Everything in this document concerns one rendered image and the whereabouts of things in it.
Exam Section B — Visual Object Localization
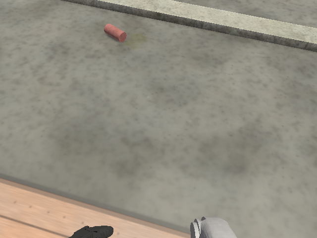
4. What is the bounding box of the left robot hand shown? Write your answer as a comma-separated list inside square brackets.
[68, 225, 114, 238]

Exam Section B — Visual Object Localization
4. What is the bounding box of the robot right thigh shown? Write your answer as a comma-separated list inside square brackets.
[190, 216, 237, 238]

